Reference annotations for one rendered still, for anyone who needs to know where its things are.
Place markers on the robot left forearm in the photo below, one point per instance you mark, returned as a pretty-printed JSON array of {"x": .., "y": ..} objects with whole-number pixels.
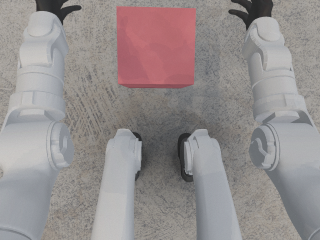
[{"x": 40, "y": 72}]

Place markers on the robot foot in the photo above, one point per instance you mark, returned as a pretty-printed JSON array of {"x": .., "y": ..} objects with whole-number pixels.
[
  {"x": 139, "y": 139},
  {"x": 180, "y": 147}
]

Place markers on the robot left upper arm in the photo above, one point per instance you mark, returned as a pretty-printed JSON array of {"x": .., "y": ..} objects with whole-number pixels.
[{"x": 31, "y": 157}]

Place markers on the robot right forearm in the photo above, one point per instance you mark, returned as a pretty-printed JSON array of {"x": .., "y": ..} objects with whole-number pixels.
[{"x": 272, "y": 78}]

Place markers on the robot right foot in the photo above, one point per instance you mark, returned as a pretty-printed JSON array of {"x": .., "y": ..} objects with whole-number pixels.
[{"x": 180, "y": 147}]

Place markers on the robot right hand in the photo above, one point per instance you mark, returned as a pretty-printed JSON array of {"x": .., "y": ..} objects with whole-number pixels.
[{"x": 255, "y": 8}]

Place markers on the robot right upper arm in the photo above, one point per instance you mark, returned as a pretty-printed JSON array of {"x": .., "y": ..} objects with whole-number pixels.
[{"x": 289, "y": 153}]

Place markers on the carton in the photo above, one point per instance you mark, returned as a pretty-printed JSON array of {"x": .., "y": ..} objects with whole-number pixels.
[{"x": 155, "y": 46}]

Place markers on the robot left hand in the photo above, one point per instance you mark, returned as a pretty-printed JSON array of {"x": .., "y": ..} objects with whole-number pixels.
[{"x": 54, "y": 6}]

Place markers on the robot left foot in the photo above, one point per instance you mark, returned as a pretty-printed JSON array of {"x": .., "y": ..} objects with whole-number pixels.
[{"x": 139, "y": 139}]

